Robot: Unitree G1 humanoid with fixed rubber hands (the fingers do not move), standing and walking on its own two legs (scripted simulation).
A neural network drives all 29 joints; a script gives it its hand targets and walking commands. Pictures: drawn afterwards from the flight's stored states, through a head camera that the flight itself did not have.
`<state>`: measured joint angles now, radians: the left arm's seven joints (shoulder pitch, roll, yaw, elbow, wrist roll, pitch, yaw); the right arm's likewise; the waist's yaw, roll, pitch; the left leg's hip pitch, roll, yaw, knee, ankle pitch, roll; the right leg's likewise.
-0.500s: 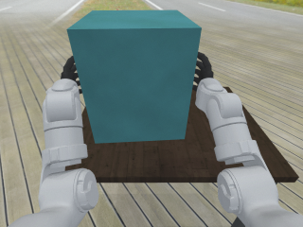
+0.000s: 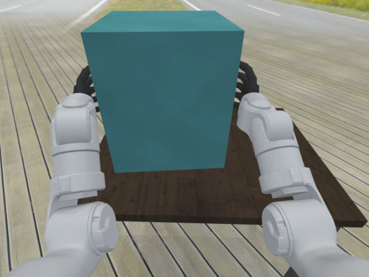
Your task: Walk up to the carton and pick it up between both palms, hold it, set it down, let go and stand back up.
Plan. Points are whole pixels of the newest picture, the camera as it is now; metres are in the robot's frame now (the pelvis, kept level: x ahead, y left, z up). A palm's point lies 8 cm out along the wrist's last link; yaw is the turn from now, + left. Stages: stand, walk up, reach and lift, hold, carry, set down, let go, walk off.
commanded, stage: hold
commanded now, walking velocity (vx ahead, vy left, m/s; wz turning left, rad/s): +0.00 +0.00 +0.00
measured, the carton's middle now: (167, 88) +0.44 +0.03 +0.28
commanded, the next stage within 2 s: none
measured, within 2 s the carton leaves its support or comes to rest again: neither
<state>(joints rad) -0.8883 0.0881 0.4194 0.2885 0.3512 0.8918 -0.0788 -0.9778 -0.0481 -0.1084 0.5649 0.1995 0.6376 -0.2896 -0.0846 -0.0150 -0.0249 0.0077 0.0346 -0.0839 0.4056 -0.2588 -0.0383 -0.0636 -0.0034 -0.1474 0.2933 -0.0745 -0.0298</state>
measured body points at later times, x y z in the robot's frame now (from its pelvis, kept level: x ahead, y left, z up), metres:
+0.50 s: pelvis +0.00 +0.00 +0.00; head -0.08 +0.01 +0.44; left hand +0.38 +0.18 +0.27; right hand +0.37 -0.15 +0.28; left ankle -0.01 +0.14 -0.74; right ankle +0.07 -0.10 -0.74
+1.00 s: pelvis +0.00 +0.00 +0.00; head -0.07 +0.01 +0.44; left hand +0.39 +0.18 +0.27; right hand +0.38 -0.14 +0.28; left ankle -0.01 +0.14 -0.74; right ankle +0.07 -0.10 -0.74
